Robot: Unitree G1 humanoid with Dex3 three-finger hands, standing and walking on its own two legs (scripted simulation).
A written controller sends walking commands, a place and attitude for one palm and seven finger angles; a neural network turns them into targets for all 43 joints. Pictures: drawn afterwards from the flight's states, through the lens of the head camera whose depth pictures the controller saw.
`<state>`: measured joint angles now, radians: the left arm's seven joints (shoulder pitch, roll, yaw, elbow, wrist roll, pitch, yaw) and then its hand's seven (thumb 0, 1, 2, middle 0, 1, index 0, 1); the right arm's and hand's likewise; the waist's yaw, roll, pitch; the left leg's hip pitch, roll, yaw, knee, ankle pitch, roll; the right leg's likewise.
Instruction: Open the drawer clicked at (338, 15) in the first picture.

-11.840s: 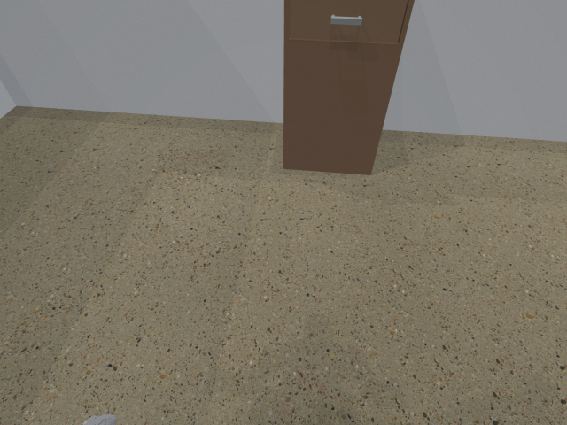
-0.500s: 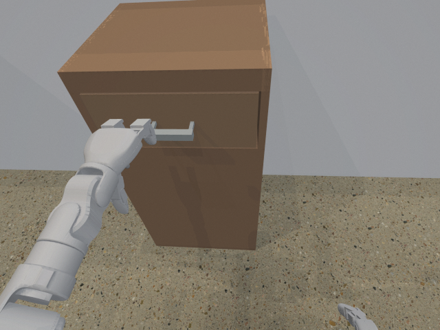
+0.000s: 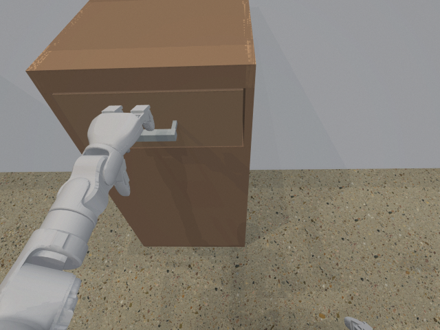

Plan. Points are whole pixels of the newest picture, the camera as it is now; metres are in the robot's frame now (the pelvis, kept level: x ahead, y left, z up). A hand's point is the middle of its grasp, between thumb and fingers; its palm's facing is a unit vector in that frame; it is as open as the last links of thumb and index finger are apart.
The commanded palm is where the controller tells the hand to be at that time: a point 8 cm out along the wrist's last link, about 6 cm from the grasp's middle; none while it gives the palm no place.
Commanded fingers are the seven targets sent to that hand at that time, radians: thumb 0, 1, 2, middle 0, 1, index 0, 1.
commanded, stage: move the hooked fingers above the handle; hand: left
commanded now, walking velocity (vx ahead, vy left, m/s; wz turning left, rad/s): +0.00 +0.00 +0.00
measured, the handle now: (153, 129) +0.55 +0.20 +0.03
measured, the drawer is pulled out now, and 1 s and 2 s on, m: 0.00 0.00 0.00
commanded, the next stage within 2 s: lower the fingers behind the handle in 1.20 s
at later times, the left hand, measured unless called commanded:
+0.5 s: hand (143, 131) +0.49 +0.20 +0.08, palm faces -0.03 -0.01 -1.00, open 13.8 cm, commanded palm +0.48 +0.20 +0.14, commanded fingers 0.00 -0.50 0.30 -0.30 -1.20 -0.30 -1.20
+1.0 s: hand (143, 130) +0.49 +0.20 +0.09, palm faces -0.02 -0.02 -1.00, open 13.8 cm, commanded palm +0.47 +0.20 +0.15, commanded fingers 0.00 -0.50 0.30 -0.30 -1.20 -0.30 -1.20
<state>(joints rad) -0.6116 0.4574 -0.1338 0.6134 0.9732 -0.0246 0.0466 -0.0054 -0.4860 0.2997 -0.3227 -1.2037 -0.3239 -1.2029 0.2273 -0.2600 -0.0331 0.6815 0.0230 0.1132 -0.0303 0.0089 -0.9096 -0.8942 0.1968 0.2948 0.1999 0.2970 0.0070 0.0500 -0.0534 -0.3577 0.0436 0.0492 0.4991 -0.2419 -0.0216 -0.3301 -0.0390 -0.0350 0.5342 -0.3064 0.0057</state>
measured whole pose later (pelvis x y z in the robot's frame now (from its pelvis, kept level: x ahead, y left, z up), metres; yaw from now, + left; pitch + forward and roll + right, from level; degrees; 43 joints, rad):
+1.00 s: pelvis +0.01 +0.01 -0.01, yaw -1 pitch +12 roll +0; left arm -0.86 0.45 -0.12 0.95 1.04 0.01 0.15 -0.01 -0.49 0.30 -0.32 -1.20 -0.32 -1.20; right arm 0.32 -0.26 -0.06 0.71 0.01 0.12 -0.01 0.01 -0.91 -0.89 0.20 0.29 0.20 0.30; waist -0.08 0.04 -0.11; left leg -0.52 0.06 0.06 0.60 -0.29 -0.02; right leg -0.48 -0.03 -0.02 0.60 -0.33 0.01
